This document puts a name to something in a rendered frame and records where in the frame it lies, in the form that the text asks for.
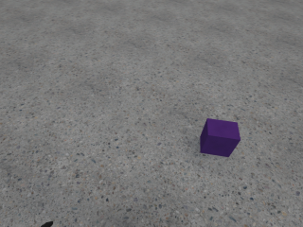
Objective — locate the carton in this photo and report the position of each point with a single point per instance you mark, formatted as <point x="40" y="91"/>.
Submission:
<point x="219" y="137"/>

